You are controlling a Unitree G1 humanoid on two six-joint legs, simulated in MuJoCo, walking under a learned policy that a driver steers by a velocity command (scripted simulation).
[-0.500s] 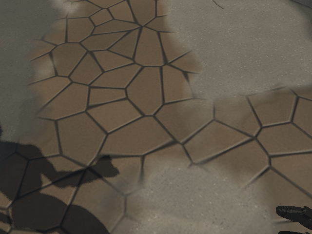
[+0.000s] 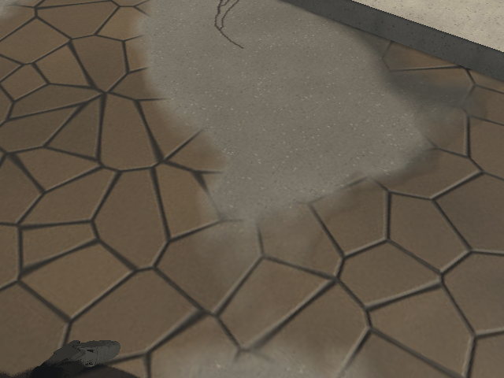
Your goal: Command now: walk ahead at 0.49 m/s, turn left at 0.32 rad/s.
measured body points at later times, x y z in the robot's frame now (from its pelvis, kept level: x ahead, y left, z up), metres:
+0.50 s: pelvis +0.24 +0.01 -0.01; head +0.27 +0.02 +0.44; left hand +0.17 +0.29 -0.13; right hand +0.53 -0.15 -0.09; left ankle +0.37 +0.18 -0.71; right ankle +0.15 -0.14 -0.74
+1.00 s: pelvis +0.40 +0.11 +0.00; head +0.41 +0.13 +0.44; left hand +0.40 +0.40 -0.12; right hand +0.65 -0.05 -0.10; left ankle +0.38 +0.17 -0.74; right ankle +0.55 -0.01 -0.72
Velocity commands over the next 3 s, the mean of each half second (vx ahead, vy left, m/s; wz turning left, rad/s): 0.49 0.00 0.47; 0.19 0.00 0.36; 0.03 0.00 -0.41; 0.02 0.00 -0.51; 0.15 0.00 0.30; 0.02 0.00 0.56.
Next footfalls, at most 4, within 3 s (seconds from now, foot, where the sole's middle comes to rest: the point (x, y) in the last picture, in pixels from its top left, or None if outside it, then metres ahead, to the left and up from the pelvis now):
0.08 right None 0.19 -0.14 -0.78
0.58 left None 0.42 0.19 -0.78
1.10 right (239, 353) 0.54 0.00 -0.78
1.44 left None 0.45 0.25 -0.78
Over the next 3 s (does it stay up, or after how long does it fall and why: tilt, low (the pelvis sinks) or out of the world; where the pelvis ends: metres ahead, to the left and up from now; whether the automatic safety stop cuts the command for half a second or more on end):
stays up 0.61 0.10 0.00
